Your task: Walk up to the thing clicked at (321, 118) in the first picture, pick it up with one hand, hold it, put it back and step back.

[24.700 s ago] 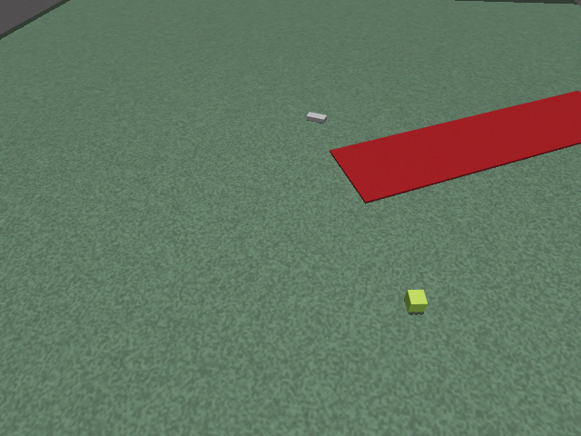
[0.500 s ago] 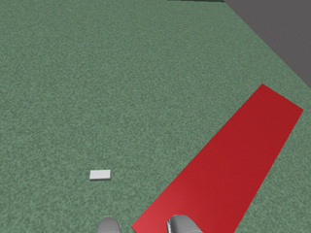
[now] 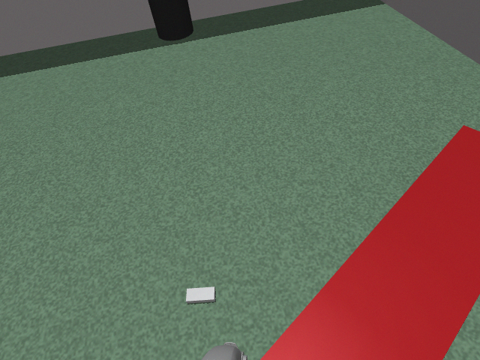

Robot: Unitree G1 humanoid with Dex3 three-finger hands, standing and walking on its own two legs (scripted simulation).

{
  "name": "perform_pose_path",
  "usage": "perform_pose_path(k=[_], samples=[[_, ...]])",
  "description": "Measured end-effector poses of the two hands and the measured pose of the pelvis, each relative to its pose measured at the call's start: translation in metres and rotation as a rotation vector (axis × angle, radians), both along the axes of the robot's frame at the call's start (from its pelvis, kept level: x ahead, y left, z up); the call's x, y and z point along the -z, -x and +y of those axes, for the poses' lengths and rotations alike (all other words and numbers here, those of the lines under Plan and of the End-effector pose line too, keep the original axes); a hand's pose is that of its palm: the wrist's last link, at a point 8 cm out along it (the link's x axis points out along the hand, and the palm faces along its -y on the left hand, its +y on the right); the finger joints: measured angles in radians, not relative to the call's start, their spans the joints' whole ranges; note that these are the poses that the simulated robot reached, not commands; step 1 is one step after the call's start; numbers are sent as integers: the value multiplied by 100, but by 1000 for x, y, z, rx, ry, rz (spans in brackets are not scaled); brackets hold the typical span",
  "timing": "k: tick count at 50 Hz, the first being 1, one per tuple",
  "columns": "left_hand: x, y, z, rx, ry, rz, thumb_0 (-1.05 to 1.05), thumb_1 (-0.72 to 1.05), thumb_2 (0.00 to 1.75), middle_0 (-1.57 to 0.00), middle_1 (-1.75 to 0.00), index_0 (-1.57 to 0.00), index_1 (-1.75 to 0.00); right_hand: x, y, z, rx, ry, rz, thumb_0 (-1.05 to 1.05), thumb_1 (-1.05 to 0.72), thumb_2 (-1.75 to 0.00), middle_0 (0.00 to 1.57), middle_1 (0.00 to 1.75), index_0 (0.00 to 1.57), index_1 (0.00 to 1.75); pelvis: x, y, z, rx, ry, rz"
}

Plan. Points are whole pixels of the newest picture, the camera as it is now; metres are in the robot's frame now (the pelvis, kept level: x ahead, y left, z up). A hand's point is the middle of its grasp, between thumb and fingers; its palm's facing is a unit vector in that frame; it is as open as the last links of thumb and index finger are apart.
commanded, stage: walk up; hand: left
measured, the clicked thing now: (200, 295) +0.48 +0.29 -0.76
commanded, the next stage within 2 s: stand in 1.48 s
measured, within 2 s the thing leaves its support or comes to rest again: neither
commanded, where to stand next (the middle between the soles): +0.11 +0.04 m, yaw +3 degrees
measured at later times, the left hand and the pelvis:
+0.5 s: hand out of the picture +0.14 +0.28 -0.18, palm faces -0.03 -0.94 -0.33, open 7.4 cm; pelvis +0.04 +0.02 -0.01, yaw +2 degrees
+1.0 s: hand out of the picture +0.14 +0.25 -0.15, palm faces +0.01 -0.95 -0.32, open 7.4 cm; pelvis +0.01 -0.01 +0.00, yaw +2 degrees
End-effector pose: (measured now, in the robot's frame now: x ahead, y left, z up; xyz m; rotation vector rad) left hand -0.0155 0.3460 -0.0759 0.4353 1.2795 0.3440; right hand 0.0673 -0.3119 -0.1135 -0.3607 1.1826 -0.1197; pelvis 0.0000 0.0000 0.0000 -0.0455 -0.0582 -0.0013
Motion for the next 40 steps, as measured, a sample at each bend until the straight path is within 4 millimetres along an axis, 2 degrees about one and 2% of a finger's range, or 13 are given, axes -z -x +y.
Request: perform_pose_path(k=[4,7,12,17,24,31,33,36,40], samples=[[29,-30,20,18,33,-29,1,90,90,-21,-30,-20,-30,2,-24,18,-4,23,-29,1,-90,-90,21,30,20,30,16,-15,21,-26,-2,8],[50,-60,22,39,75,-50,1,91,90,-21,-30,-20,-30,1,-34,30,3,53,-67,1,-90,-90,21,30,20,30,24,-23,33,-16,-33,-2],[59,-111,9,87,164,-109,1,91,90,-21,-30,-20,-30,-19,-32,40,25,89,-67,1,-90,-90,21,30,20,30,14,-36,40,-42,-31,-2],[65,-142,2,80,198,-129,0,91,90,-21,-30,-20,-30,-31,-23,35,39,155,-16,1,-90,-90,21,30,21,30,10,-44,37,-50,-36,0],[68,-152,-13,68,189,-86,0,91,90,-21,-30,-20,-30,-29,-28,15,40,181,23,1,-90,-90,21,30,21,30,9,-40,22,-39,-26,28],[63,-145,-38,101,139,-61,0,91,90,-21,-30,-20,-30,3,-45,-9,49,115,-30,1,-90,-90,21,30,20,30,21,-31,0,2,-3,22],[55,-140,-48,110,139,-70,0,91,90,-21,-30,-20,-30,9,-47,-9,60,86,-31,1,-90,-90,20,30,20,30,17,-29,-4,-11,16,10],[43,-136,-56,108,142,-85,1,91,90,-21,-30,-20,-30,9,-47,-3,62,40,-37,1,-90,-90,20,30,20,30,10,-30,-10,5,-45,10],[37,-143,-57,102,143,-127,1,90,90,-21,-30,-20,-30,12,-43,-2,54,24,-48,1,-90,-90,21,30,20,30,10,-30,-9,-26,-36,16]])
